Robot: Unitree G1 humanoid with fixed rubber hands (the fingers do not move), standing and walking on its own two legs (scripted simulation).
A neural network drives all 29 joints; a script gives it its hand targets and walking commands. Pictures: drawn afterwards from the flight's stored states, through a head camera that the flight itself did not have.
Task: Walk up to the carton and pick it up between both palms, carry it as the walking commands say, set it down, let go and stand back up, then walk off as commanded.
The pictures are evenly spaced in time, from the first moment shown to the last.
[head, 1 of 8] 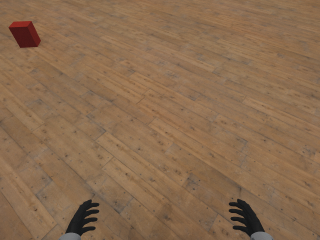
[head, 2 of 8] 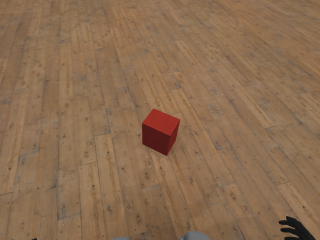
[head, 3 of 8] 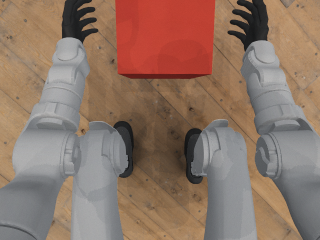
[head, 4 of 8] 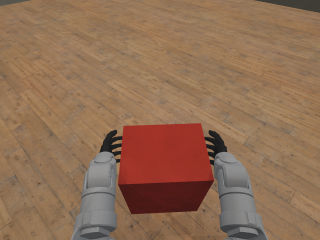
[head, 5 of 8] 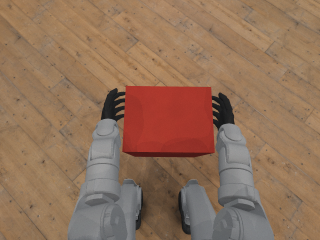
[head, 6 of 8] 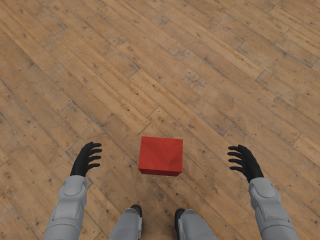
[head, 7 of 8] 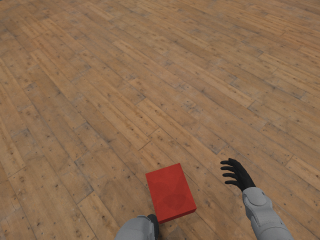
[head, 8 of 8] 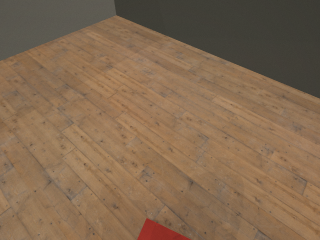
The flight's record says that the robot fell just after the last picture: no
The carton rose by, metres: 0.66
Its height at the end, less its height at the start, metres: -0.05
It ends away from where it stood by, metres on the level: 4.59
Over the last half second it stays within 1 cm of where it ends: yes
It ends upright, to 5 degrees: no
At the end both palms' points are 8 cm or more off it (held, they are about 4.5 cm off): yes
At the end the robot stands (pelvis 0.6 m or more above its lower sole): yes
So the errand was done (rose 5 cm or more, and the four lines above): no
